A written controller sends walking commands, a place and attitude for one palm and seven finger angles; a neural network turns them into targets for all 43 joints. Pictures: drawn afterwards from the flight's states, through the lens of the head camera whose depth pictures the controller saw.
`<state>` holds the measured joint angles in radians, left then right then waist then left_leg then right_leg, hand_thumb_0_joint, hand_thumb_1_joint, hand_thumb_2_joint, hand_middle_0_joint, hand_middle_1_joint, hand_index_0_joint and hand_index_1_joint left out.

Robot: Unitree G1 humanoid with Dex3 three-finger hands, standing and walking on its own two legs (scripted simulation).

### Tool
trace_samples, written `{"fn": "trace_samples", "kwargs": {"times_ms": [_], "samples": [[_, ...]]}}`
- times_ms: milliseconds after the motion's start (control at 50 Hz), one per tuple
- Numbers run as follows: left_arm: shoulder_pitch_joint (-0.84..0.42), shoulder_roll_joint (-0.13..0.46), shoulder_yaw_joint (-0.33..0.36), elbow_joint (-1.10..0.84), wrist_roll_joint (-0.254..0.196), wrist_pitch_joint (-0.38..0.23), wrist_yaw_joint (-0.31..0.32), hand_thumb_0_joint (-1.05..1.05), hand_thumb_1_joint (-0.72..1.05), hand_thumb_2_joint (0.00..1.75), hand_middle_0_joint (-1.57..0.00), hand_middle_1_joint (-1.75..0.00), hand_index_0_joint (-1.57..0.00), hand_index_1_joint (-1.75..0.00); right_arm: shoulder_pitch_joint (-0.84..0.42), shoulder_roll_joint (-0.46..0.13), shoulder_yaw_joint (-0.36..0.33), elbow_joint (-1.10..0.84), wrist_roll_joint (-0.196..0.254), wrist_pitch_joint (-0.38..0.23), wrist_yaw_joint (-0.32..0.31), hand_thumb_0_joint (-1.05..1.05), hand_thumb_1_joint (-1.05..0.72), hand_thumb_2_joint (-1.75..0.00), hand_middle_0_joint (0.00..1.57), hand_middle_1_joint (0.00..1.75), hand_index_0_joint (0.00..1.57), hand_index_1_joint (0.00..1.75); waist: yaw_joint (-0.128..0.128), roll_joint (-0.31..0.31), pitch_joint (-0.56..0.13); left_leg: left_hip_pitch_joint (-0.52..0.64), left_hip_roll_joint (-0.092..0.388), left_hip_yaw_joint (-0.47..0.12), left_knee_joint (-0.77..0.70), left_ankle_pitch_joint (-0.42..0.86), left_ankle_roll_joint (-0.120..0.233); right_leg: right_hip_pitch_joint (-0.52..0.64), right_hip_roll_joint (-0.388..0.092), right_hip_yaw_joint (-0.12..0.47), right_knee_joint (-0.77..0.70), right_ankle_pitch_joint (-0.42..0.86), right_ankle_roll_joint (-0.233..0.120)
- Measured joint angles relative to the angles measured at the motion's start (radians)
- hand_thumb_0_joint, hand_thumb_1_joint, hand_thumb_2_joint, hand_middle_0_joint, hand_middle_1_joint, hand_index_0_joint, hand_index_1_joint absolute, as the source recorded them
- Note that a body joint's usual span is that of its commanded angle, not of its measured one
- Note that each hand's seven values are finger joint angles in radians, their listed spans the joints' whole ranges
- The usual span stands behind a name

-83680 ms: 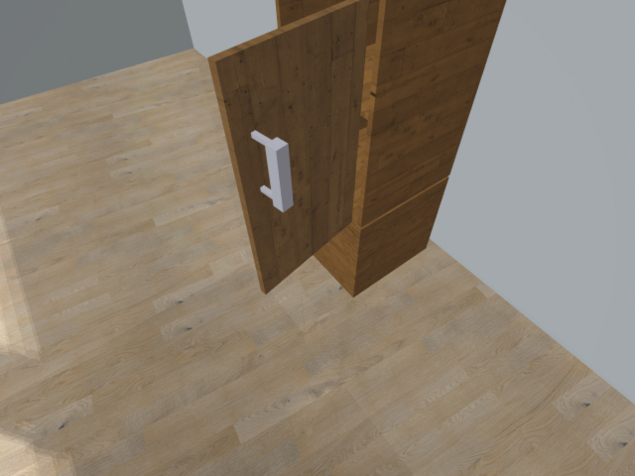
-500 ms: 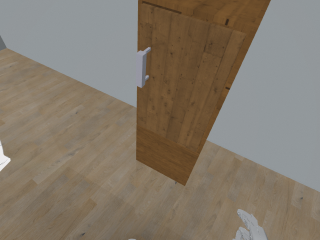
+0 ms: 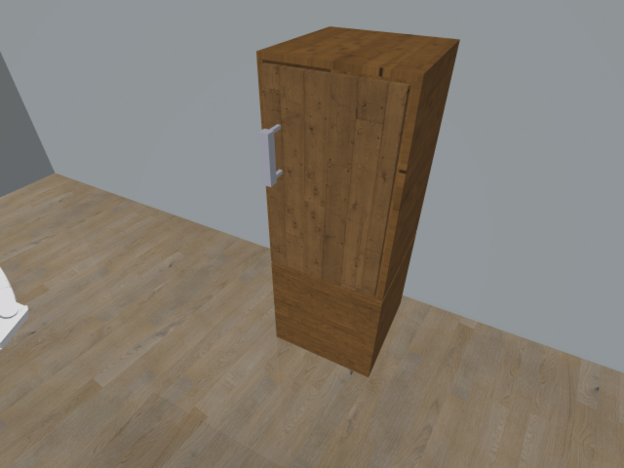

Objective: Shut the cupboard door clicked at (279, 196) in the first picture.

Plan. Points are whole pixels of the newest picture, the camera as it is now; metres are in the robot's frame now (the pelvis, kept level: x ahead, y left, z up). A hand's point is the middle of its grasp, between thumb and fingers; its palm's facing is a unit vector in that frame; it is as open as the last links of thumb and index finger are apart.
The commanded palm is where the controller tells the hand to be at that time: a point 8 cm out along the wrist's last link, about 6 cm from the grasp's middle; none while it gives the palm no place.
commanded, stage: stop stepping back and stand still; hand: left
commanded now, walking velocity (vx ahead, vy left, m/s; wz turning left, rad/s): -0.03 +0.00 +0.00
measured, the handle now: (273, 154) +0.82 +0.17 +0.07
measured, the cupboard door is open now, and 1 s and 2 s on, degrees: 0 0 0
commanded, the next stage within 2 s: let the arm hang, fingers relaxed in 1.16 s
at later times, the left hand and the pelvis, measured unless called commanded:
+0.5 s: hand out of the picture +0.13 +0.30 +0.18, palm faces +0.57 -0.74 -0.35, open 7.4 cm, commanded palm +0.08 +0.31 +0.20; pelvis -0.06 +0.01 +0.02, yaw +0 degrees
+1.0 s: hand (7, 354) +0.17 +0.32 +0.16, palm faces +0.41 -0.80 -0.44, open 7.4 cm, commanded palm +0.11 +0.35 +0.20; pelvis -0.03 +0.06 +0.02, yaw -1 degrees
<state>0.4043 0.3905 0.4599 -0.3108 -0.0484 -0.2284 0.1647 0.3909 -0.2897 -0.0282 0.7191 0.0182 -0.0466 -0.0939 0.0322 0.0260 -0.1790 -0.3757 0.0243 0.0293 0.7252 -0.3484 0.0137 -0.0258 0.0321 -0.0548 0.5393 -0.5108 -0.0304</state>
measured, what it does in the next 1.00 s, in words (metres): steps on the spot: left foot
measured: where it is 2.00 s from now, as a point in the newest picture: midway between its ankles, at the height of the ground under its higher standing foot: outside the picture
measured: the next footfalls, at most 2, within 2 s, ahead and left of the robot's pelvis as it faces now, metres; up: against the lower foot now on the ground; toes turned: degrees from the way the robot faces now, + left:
left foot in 0.64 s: +0.04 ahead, +0.17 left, +0.00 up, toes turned +4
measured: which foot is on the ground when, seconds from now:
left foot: down 0.00-0.30, up 0.32-0.62, down 0.64-1.00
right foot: down 0.00-1.00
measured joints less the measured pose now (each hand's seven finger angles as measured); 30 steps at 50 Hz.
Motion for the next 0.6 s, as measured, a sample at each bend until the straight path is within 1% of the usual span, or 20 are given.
{"fn": "trace_samples", "kwargs": {"times_ms": [20, 40, 60, 80, 100, 120, 160, 200, 240, 280, 300, 320, 340, 360, 400, 440, 480, 520, 560, 600], "samples": [[-0.059, -0.028, -0.022, 0.061, 0.003, 0.017, 0.008, 0.00, 0.88, 0.90, -0.21, -0.30, -0.22, -0.31, -0.008, -0.007, -0.006, 0.018, 0.003, 0.003, -0.002, 0.01, -0.90, -0.90, 0.20, 0.30, 0.20, 0.30, -0.008, -0.006, 0.018, 0.010, -0.019, 0.001, -0.027, 0.005, 0.004, -0.006, -0.020, -0.016, 0.018, -0.007, 0.008], [-0.096, -0.050, -0.039, 0.104, 0.006, 0.037, 0.014, 0.00, 0.89, 0.90, -0.20, -0.30, -0.21, -0.31, -0.027, -0.008, -0.008, 0.031, 0.005, 0.009, -0.002, 0.01, -0.90, -0.90, 0.20, 0.30, 0.20, 0.30, -0.009, -0.020, 0.046, 0.022, -0.038, 0.010, -0.049, 0.028, 0.009, -0.015, -0.043, -0.015, 0.042, -0.010, 0.018], [-0.105, -0.066, -0.053, 0.124, 0.007, 0.057, 0.017, 0.00, 0.89, 0.90, -0.20, -0.30, -0.21, -0.30, -0.053, -0.006, -0.008, 0.031, 0.006, 0.016, 0.000, 0.01, -0.90, -0.90, 0.20, 0.30, 0.20, 0.30, -0.013, -0.030, 0.078, 0.036, -0.048, 0.024, -0.073, 0.061, 0.016, -0.033, -0.060, -0.005, 0.080, 0.000, 0.033], [-0.089, -0.077, -0.066, 0.116, 0.006, 0.074, 0.016, 0.01, 0.89, 0.90, -0.20, -0.30, -0.21, -0.30, -0.080, -0.002, -0.006, 0.016, 0.006, 0.019, 0.003, 0.02, -0.90, -0.90, 0.20, 0.30, 0.20, 0.30, -0.026, -0.030, 0.107, 0.046, -0.047, 0.034, -0.094, 0.084, 0.022, -0.066, -0.065, 0.002, 0.133, 0.029, 0.044], [-0.056, -0.080, -0.080, 0.084, 0.004, 0.088, 0.010, 0.01, 0.89, 0.90, -0.20, -0.30, -0.21, -0.30, -0.102, 0.008, -0.004, -0.007, 0.005, 0.015, 0.010, 0.02, -0.91, -0.90, 0.20, 0.30, 0.20, 0.30, -0.045, -0.030, 0.133, 0.052, -0.042, 0.039, -0.112, 0.100, 0.027, -0.103, -0.063, 0.010, 0.193, 0.068, 0.054], [-0.014, -0.074, -0.096, 0.033, 0.001, 0.095, 0.001, 0.01, 0.89, 0.90, -0.20, -0.30, -0.20, -0.30, -0.118, 0.025, -0.003, -0.032, 0.002, 0.003, 0.018, 0.02, -0.91, -0.90, 0.20, 0.30, 0.20, 0.30, -0.065, -0.037, 0.153, 0.055, -0.038, 0.042, -0.128, 0.114, 0.029, -0.139, -0.055, 0.024, 0.239, 0.077, 0.057], [0.072, -0.031, -0.118, -0.096, 0.001, 0.088, -0.017, 0.02, 0.89, 0.90, -0.20, -0.30, -0.21, -0.30, -0.133, 0.074, 0.008, -0.071, -0.006, -0.032, 0.031, 0.02, -0.91, -0.90, 0.20, 0.30, 0.20, 0.30, -0.090, -0.069, 0.173, 0.058, -0.032, 0.044, -0.164, 0.143, 0.026, -0.194, -0.036, 0.049, 0.269, 0.032, 0.050], [0.149, 0.028, -0.107, -0.215, 0.004, 0.061, -0.025, 0.02, 0.89, 0.90, -0.20, -0.30, -0.21, -0.30, -0.135, 0.120, 0.028, -0.096, -0.013, -0.052, 0.037, 0.01, -0.91, -0.90, 0.20, 0.30, 0.20, 0.30, -0.096, -0.102, 0.174, 0.058, -0.026, 0.044, -0.200, 0.171, 0.018, -0.223, -0.026, 0.041, 0.237, 0.023, 0.035], [0.206, 0.084, -0.066, -0.285, 0.007, 0.030, -0.024, 0.02, 0.89, 0.90, -0.21, -0.30, -0.22, -0.31, -0.129, 0.146, 0.044, -0.117, -0.019, -0.059, 0.036, 0.01, -0.90, -0.90, 0.20, 0.30, 0.20, 0.30, -0.090, -0.103, 0.160, 0.048, -0.012, 0.040, -0.218, 0.183, 0.010, -0.221, -0.016, 0.000, 0.164, 0.033, 0.019], [0.232, 0.129, -0.009, -0.296, 0.010, 0.004, -0.015, 0.02, 0.88, 0.90, -0.21, -0.30, -0.22, -0.31, -0.123, 0.154, 0.052, -0.131, -0.023, -0.056, 0.033, 0.01, -0.90, -0.90, 0.20, 0.30, 0.21, 0.30, -0.077, -0.081, 0.136, 0.022, -0.003, 0.035, -0.199, 0.145, 0.004, -0.192, -0.007, -0.041, 0.074, 0.047, 0.004], [0.230, 0.142, 0.015, -0.282, 0.011, -0.003, -0.009, 0.01, 0.88, 0.90, -0.21, -0.30, -0.22, -0.31, -0.123, 0.152, 0.053, -0.135, -0.023, -0.052, 0.032, 0.01, -0.90, -0.90, 0.20, 0.30, 0.21, 0.30, -0.068, -0.067, 0.125, -0.003, -0.002, 0.034, -0.165, 0.094, 0.003, -0.178, -0.004, -0.045, 0.028, 0.055, -0.013], [0.217, 0.142, 0.028, -0.259, 0.013, -0.005, -0.005, 0.01, 0.88, 0.90, -0.22, -0.30, -0.22, -0.31, -0.127, 0.143, 0.049, -0.132, -0.023, -0.044, 0.032, 0.01, -0.90, -0.90, 0.20, 0.30, 0.21, 0.30, -0.055, -0.041, 0.119, -0.036, 0.003, 0.025, -0.103, 0.008, -0.001, -0.184, 0.004, -0.050, 0.015, 0.094, -0.031], [0.201, 0.133, 0.033, -0.232, 0.011, -0.004, -0.001, 0.01, 0.88, 0.90, -0.21, -0.30, -0.22, -0.31, -0.131, 0.132, 0.047, -0.121, -0.022, -0.034, 0.032, 0.01, -0.90, -0.90, 0.20, 0.30, 0.21, 0.30, -0.037, -0.025, 0.113, -0.074, -0.003, 0.014, -0.003, -0.053, -0.005, -0.190, 0.005, -0.048, 0.009, 0.146, -0.047], [0.181, 0.114, 0.031, -0.199, 0.009, -0.002, 0.003, 0.01, 0.88, 0.90, -0.21, -0.30, -0.22, -0.31, -0.135, 0.120, 0.045, -0.103, -0.023, -0.025, 0.034, 0.01, -0.90, -0.90, 0.20, 0.30, 0.21, 0.30, -0.017, -0.017, 0.108, -0.110, -0.013, 0.004, 0.112, -0.071, -0.010, -0.188, 0.000, -0.041, 0.001, 0.191, -0.054], [0.145, 0.056, 0.014, -0.122, 0.006, -0.001, 0.010, 0.01, 0.88, 0.90, -0.21, -0.30, -0.22, -0.31, -0.132, 0.099, 0.043, -0.066, -0.021, -0.014, 0.039, 0.01, -0.90, -0.90, 0.20, 0.30, 0.21, 0.30, 0.013, -0.010, 0.093, -0.157, -0.026, -0.005, 0.279, -0.039, -0.017, -0.170, -0.013, -0.025, -0.023, 0.205, -0.044], [0.109, -0.003, -0.014, -0.039, 0.006, 0.015, 0.015, 0.01, 0.89, 0.90, -0.21, -0.30, -0.22, -0.31, -0.115, 0.082, 0.041, -0.052, -0.018, -0.005, 0.037, 0.01, -0.90, -0.90, 0.20, 0.30, 0.21, 0.30, 0.025, -0.011, 0.079, -0.175, -0.017, 0.000, 0.334, 0.009, -0.023, -0.149, -0.028, -0.018, -0.053, 0.207, -0.031], [0.060, -0.053, -0.057, 0.033, 0.010, 0.040, 0.019, 0.01, 0.89, 0.90, -0.20, -0.30, -0.21, -0.31, -0.102, 0.065, 0.038, -0.046, -0.017, -0.003, 0.028, 0.01, -0.90, -0.90, 0.20, 0.30, 0.21, 0.30, 0.024, -0.012, 0.080, -0.169, 0.005, 0.006, 0.296, 0.046, -0.021, -0.130, -0.042, -0.029, -0.073, 0.210, -0.020], [0.016, -0.090, -0.108, 0.065, 0.018, 0.068, 0.021, 0.01, 0.89, 0.90, -0.20, -0.30, -0.21, -0.30, -0.098, 0.053, 0.032, -0.041, -0.018, -0.008, 0.017, 0.01, -0.90, -0.90, 0.20, 0.30, 0.21, 0.30, 0.017, -0.019, 0.100, -0.136, 0.027, 0.014, 0.196, 0.064, -0.013, -0.117, -0.053, -0.049, -0.075, 0.207, -0.014], [-0.002, -0.107, -0.153, 0.027, 0.024, 0.088, 0.020, 0.01, 0.89, 0.90, -0.20, -0.30, -0.21, -0.30, -0.105, 0.048, 0.025, -0.037, -0.022, -0.019, 0.007, 0.01, -0.90, -0.90, 0.20, 0.30, 0.21, 0.30, 0.009, -0.034, 0.131, -0.080, 0.042, 0.021, 0.075, 0.070, -0.003, -0.112, -0.058, -0.063, -0.063, 0.196, -0.008], [0.017, -0.100, -0.175, -0.069, 0.025, 0.086, 0.015, 0.01, 0.89, 0.90, -0.20, -0.30, -0.21, -0.30, -0.116, 0.045, 0.019, -0.046, -0.026, -0.030, 0.003, 0.01, -0.90, -0.90, 0.20, 0.30, 0.21, 0.30, -0.004, -0.048, 0.158, -0.004, 0.046, 0.023, -0.061, 0.100, 0.003, -0.117, -0.056, -0.068, -0.036, 0.177, -0.001]]}}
